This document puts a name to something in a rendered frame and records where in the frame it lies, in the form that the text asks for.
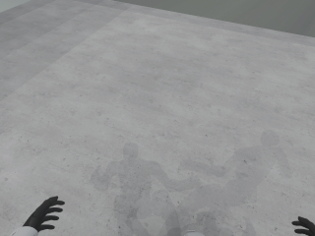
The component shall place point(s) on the left robot hand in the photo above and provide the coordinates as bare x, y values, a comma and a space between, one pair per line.
40, 214

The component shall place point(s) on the left robot forearm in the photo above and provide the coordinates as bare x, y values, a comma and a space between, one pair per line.
25, 231

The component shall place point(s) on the right robot hand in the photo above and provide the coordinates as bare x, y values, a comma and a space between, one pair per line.
304, 222

